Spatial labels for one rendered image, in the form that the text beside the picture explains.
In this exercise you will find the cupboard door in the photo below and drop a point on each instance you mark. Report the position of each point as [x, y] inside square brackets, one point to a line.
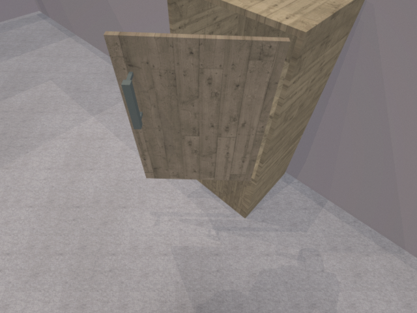
[205, 100]

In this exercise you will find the handle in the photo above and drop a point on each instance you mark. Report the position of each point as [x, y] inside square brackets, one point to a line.
[131, 101]

